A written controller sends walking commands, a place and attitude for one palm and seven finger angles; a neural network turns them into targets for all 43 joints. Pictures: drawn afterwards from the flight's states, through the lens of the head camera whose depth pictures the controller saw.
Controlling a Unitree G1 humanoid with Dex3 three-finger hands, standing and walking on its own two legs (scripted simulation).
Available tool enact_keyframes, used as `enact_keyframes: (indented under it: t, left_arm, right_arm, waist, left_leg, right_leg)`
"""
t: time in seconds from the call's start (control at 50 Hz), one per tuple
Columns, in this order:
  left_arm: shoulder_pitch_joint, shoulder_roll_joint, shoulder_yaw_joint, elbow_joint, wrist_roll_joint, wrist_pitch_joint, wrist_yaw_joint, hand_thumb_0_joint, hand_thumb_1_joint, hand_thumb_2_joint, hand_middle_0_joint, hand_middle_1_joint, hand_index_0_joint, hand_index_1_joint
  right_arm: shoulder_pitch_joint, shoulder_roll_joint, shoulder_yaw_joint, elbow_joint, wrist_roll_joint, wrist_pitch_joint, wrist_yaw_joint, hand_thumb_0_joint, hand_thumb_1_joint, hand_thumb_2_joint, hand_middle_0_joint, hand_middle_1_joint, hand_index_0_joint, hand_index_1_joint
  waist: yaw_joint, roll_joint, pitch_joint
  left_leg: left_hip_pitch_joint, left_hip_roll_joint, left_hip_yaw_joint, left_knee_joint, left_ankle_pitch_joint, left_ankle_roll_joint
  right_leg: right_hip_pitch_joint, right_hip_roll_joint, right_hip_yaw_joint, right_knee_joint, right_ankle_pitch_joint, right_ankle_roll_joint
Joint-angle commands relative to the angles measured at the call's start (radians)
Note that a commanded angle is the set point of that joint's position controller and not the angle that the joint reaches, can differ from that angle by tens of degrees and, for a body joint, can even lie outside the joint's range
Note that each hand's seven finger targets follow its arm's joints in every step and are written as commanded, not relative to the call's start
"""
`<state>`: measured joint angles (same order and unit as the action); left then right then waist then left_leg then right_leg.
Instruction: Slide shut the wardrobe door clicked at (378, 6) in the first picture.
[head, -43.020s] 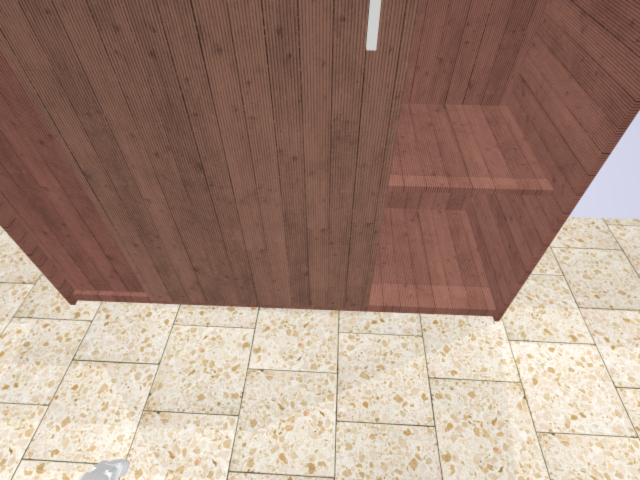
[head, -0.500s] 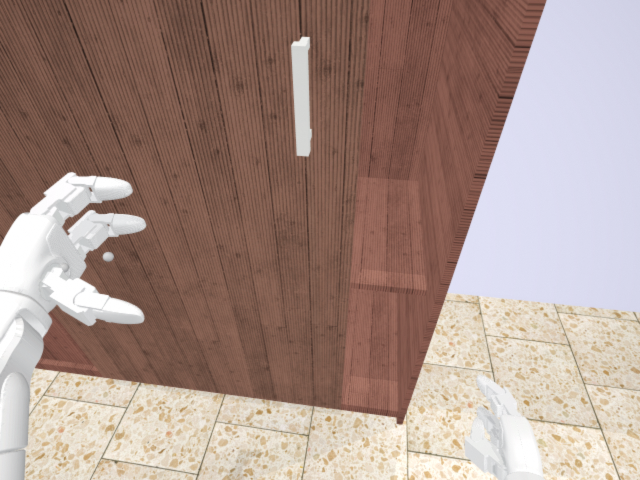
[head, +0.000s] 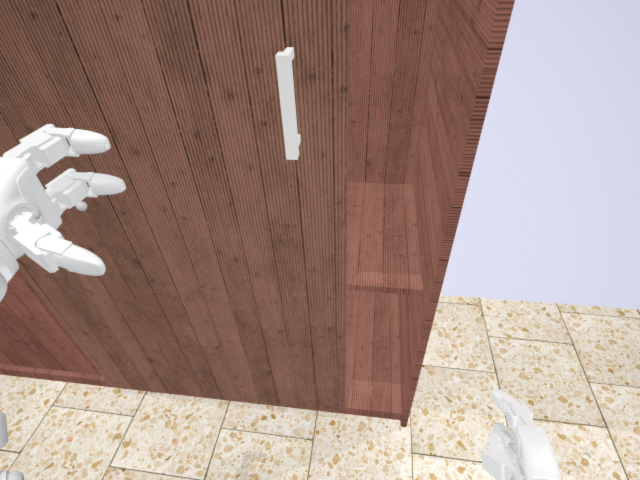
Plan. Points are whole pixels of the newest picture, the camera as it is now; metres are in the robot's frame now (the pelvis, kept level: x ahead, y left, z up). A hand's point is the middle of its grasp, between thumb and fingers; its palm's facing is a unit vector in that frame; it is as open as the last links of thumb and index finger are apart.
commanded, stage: raise the hand with hooked fingers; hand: left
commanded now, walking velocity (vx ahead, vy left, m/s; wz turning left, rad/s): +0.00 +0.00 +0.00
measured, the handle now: (290, 105) +0.53 +0.10 +0.27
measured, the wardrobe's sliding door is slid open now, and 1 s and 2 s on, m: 0.17 0.17 0.17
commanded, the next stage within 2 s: move the hooked fingers beside the handle in 0.28 s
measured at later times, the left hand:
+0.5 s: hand (89, 199) +0.29 +0.27 +0.26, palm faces +0.07 -0.99 -0.11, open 14.0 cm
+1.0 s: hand (147, 167) +0.35 +0.23 +0.26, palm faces +0.06 -1.00 -0.06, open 14.0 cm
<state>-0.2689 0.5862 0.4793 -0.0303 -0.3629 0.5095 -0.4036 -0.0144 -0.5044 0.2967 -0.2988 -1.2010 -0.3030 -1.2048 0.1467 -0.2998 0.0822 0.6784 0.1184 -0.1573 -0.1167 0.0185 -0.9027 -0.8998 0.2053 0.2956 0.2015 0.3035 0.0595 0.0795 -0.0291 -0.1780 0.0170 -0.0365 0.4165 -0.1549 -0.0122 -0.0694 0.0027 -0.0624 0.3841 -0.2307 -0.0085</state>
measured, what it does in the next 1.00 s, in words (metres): stands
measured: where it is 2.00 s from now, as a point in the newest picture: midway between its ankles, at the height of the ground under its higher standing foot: outside the picture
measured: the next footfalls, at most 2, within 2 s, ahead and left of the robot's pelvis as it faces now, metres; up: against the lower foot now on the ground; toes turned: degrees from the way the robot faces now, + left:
none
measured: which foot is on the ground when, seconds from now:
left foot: down 0.00-1.00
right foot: down 0.00-1.00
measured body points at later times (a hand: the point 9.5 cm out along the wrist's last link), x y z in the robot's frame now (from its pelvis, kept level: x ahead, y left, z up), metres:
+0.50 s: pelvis +0.01 +0.00 +0.00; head -0.04 -0.03 +0.45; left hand +0.28 +0.32 +0.27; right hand +0.22 -0.22 -0.06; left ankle +0.05 +0.13 -0.74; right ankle -0.01 -0.11 -0.74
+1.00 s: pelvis +0.02 +0.00 +0.00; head -0.02 -0.02 +0.45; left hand +0.34 +0.29 +0.27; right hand +0.21 -0.24 -0.07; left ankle +0.05 +0.13 -0.74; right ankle -0.01 -0.11 -0.74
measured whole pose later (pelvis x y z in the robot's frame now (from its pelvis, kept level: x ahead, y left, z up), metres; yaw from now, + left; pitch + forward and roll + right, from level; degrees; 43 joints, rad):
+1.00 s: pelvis +0.02 +0.00 +0.00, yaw -1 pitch -4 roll +0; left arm -0.47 0.50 0.37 0.11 -0.29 0.53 -0.27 -0.02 -0.50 0.30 -0.30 -1.20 -0.30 -1.20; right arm 0.14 -0.28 0.08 0.70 0.10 -0.13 -0.12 0.02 -0.90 -0.90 0.21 0.30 0.20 0.30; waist 0.04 0.06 -0.04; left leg -0.18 0.01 -0.02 0.43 -0.19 -0.01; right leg -0.08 0.00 -0.04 0.40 -0.26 -0.01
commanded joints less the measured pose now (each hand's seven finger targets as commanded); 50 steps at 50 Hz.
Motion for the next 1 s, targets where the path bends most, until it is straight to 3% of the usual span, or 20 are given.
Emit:
enact_keyframes:
  t: [0.0,0.02,0.06,0.14,0.24,0.3,0.34,0.36,0.42,0.54,0.6,0.62,0.66,0.7,0.78,0.82,0.86,0.9,0.94,0.98]
  left_arm:
    - [-0.339,0.294,0.131,-0.213,-0.018,-0.085,0.027,0.0,-0.5,0.3,-0.3,-1.2,-0.3,-1.2]
    - [-0.339,0.296,0.138,-0.211,-0.018,-0.089,0.031,0.0,-0.5,0.3,-0.3,-1.2,-0.3,-1.2]
    - [-0.326,0.304,0.148,-0.221,-0.011,-0.093,0.042,0.0,-0.5,0.3,-0.3,-1.2,-0.3,-1.2]
    - [-0.356,0.268,0.102,-0.225,-0.004,-0.086,0.036,0.0,-0.5,0.3,-0.3,-1.2,-0.3,-1.2]
    - [-0.337,0.278,0.115,-0.199,-0.008,-0.07,0.025,0.0,-0.5,0.3,-0.3,-1.2,-0.3,-1.2]
    - [-0.333,0.268,0.102,-0.182,-0.007,-0.066,0.021,0.0,-0.5,0.3,-0.3,-1.2,-0.3,-1.2]
    - [-0.346,0.265,0.092,-0.184,-0.006,-0.061,0.018,0.0,-0.5,0.3,-0.3,-1.2,-0.3,-1.2]
    - [-0.336,0.276,0.109,-0.179,-0.007,-0.064,0.021,0.0,-0.5,0.3,-0.3,-1.2,-0.3,-1.2]
    - [-0.382,0.243,0.072,-0.182,-0.007,-0.07,0.021,0.0,-0.5,0.3,-0.3,-1.2,-0.3,-1.2]
    - [-0.485,0.193,0.003,-0.165,0.017,-0.073,0.05,0.0,-0.5,0.3,-0.3,-1.2,-0.3,-1.2]
    - [-0.518,0.213,0.018,-0.149,0.028,-0.064,0.077,0.0,-0.5,0.3,-0.3,-1.2,-0.3,-1.2]
    - [-0.54,0.19,-0.004,-0.143,0.034,-0.063,0.081,0.0,-0.5,0.3,-0.3,-1.2,-0.3,-1.2]
    - [-0.515,0.215,0.03,-0.149,0.037,-0.06,0.096,0.0,-0.5,0.3,-0.3,-1.2,-0.3,-1.2]
    - [-0.541,0.165,-0.017,-0.149,0.043,-0.056,0.104,0.0,-0.5,0.3,-0.3,-1.2,-0.3,-1.2]
    - [-0.551,0.183,0.0,-0.063,0.05,-0.034,0.124,0.0,-0.5,0.3,-0.3,-1.2,-0.3,-1.2]
    - [-0.583,0.171,-0.018,-0.072,0.057,-0.034,0.127,0.0,-0.5,0.3,-0.3,-1.2,-0.3,-1.2]
    - [-0.554,0.215,0.027,-0.068,0.061,-0.036,0.137,0.0,-0.5,0.3,-0.3,-1.2,-0.3,-1.2]
    - [-0.595,0.171,-0.016,-0.052,0.061,-0.046,0.134,0.0,-0.5,0.3,-0.3,-1.2,-0.3,-1.2]
    - [-0.64,0.139,-0.058,-0.067,0.064,-0.056,0.129,0.0,-0.5,0.3,-0.3,-1.2,-0.3,-1.2]
    - [-0.655,0.155,-0.048,-0.049,0.065,-0.067,0.135,0.0,-0.5,0.3,-0.3,-1.2,-0.3,-1.2]
  right_arm:
    - [-0.218,-0.105,-0.042,-0.185,-0.011,-0.072,-0.004,0.0,-0.9,-0.9,0.2,0.3,0.2,0.3]
    - [-0.216,-0.104,-0.042,-0.184,-0.013,-0.074,-0.005,0.0,-0.9,-0.9,0.2,0.3,0.2,0.3]
    - [-0.214,-0.103,-0.045,-0.179,-0.015,-0.074,-0.004,0.0,-0.9,-0.9,0.2,0.3,0.2,0.3]
    - [-0.212,-0.101,-0.041,-0.177,-0.01,-0.075,-0.008,0.0,-0.9,-0.9,0.2,0.3,0.2,0.3]
    - [-0.209,-0.104,-0.042,-0.175,-0.013,-0.073,-0.01,0.0,-0.9,-0.9,0.2,0.3,0.2,0.3]
    - [-0.207,-0.102,-0.039,-0.174,-0.011,-0.069,-0.007,0.0,-0.9,-0.9,0.2,0.3,0.2,0.3]
    - [-0.211,-0.101,-0.037,-0.179,-0.01,-0.066,-0.008,0.0,-0.9,-0.9,0.2,0.3,0.2,0.3]
    - [-0.206,-0.102,-0.039,-0.175,-0.014,-0.065,-0.006,0.0,-0.9,-0.9,0.2,0.3,0.2,0.3]
    - [-0.208,-0.098,-0.039,-0.174,-0.012,-0.069,-0.008,0.0,-0.9,-0.9,0.2,0.3,0.2,0.3]
    - [-0.21,-0.095,-0.037,-0.162,-0.011,-0.071,-0.009,0.0,-0.9,-0.9,0.2,0.3,0.2,0.3]
    - [-0.214,-0.095,-0.038,-0.157,-0.016,-0.068,-0.012,0.0,-0.9,-0.9,0.2,0.3,0.2,0.3]
    - [-0.216,-0.091,-0.036,-0.155,-0.018,-0.065,-0.011,0.0,-0.9,-0.9,0.2,0.3,0.2,0.3]
    - [-0.214,-0.091,-0.039,-0.156,-0.021,-0.06,-0.006,0.0,-0.9,-0.9,0.2,0.3,0.2,0.3]
    - [-0.216,-0.084,-0.037,-0.16,-0.018,-0.054,-0.005,0.0,-0.9,-0.9,0.2,0.3,0.2,0.3]
    - [-0.208,-0.093,-0.04,-0.148,-0.02,-0.042,-0.007,0.0,-0.9,-0.9,0.2,0.3,0.2,0.3]
    - [-0.207,-0.092,-0.043,-0.152,-0.02,-0.04,-0.007,0.0,-0.9,-0.9,0.2,0.3,0.2,0.3]
    - [-0.202,-0.096,-0.045,-0.152,-0.024,-0.032,-0.004,0.0,-0.9,-0.9,0.2,0.3,0.2,0.3]
    - [-0.195,-0.092,-0.047,-0.151,-0.021,-0.032,-0.007,0.0,-0.9,-0.9,0.2,0.3,0.2,0.3]
    - [-0.195,-0.09,-0.049,-0.154,-0.017,-0.033,-0.009,0.0,-0.9,-0.9,0.2,0.3,0.2,0.3]
    - [-0.185,-0.095,-0.053,-0.145,-0.017,-0.034,-0.011,0.0,-0.9,-0.9,0.2,0.3,0.2,0.3]
  waist:
    - [0.013,-0.005,-0.156]
    - [0.014,-0.016,-0.152]
    - [0.018,0.021,-0.157]
    - [0.003,0.031,-0.145]
    - [0.008,0.005,-0.169]
    - [0.004,-0.016,-0.138]
    - [0.004,0.017,-0.142]
    - [0.008,0.004,-0.142]
    - [-0.003,-0.018,-0.161]
    - [-0.013,0.009,-0.157]
    - [-0.006,-0.011,-0.181]
    - [-0.01,-0.006,-0.185]
    - [0.006,0.012,-0.207]
    - [-0.008,-0.007,-0.201]
    - [-0.006,-0.049,-0.178]
    - [-0.01,-0.033,-0.2]
    - [0.004,-0.021,-0.217]
    - [-0.017,-0.04,-0.208]
    - [-0.029,-0.009,-0.209]
    - [-0.03,-0.03,-0.206]
  left_leg:
    - [0.117,-0.041,0.001,-0.038,0.04,0.034]
    - [0.116,-0.04,0.0,-0.037,0.044,0.036]
    - [0.117,-0.038,0.01,-0.025,0.061,0.034]
    - [0.129,-0.04,0.01,-0.031,0.06,0.034]
    - [0.135,-0.04,0.005,-0.027,0.084,0.038]
    - [0.123,-0.04,0.004,-0.033,0.068,0.037]
    - [0.13,-0.04,0.001,-0.036,0.064,0.035]
    - [0.127,-0.04,0.002,-0.031,0.073,0.036]
    - [0.145,-0.039,0.0,-0.03,0.082,0.036]
    - [0.151,-0.037,-0.009,-0.04,0.052,0.032]
    - [0.146,-0.039,-0.007,-0.039,0.052,0.035]
    - [0.153,-0.038,-0.006,-0.04,0.062,0.034]
    - [0.152,-0.038,-0.002,-0.035,0.095,0.032]
    - [0.155,-0.036,0.002,-0.037,0.098,0.032]
    - [0.123,-0.034,0.005,-0.041,0.08,0.034]
    - [0.141,-0.034,0.008,-0.036,0.101,0.036]
    - [0.135,-0.036,0.016,-0.027,0.13,0.036]
    - [0.141,-0.032,0.015,-0.028,0.127,0.036]
    - [0.161,-0.034,0.02,-0.022,0.125,0.037]
    - [0.158,-0.03,0.016,-0.024,0.12,0.039]
  right_leg:
    - [-0.083,0.02,0.021,-0.089,0.046,-0.002]
    - [-0.083,0.019,0.023,-0.088,0.055,-0.002]
    - [-0.075,0.014,0.031,-0.086,0.076,-0.004]
    - [-0.088,0.019,0.021,-0.078,0.093,0.0]
    - [-0.074,0.019,0.021,-0.071,0.131,0.0]
    - [-0.09,0.023,0.013,-0.075,0.109,0.002]
    - [-0.096,0.024,0.01,-0.072,0.1,-0.001]
    - [-0.089,0.023,0.013,-0.075,0.109,-0.002]
    - [-0.093,0.025,0.008,-0.066,0.124,0.001]
    - [-0.114,0.023,0.006,-0.065,0.09,-0.004]
    - [-0.098,0.021,0.009,-0.065,0.084,-0.006]
    - [-0.097,0.02,0.008,-0.062,0.096,-0.007]
    - [-0.069,0.02,0.007,-0.057,0.126,-0.013]
    - [-0.077,0.021,0.005,-0.052,0.138,-0.009]
    - [-0.081,0.021,0.007,-0.059,0.123,-0.006]
    - [-0.078,0.02,0.012,-0.055,0.15,-0.008]
    - [-0.052,0.019,0.014,-0.051,0.182,-0.011]
    - [-0.068,0.019,0.012,-0.048,0.186,-0.007]
    - [-0.086,0.019,0.019,-0.05,0.19,-0.006]
    - [-0.087,0.02,0.018,-0.054,0.184,-0.008]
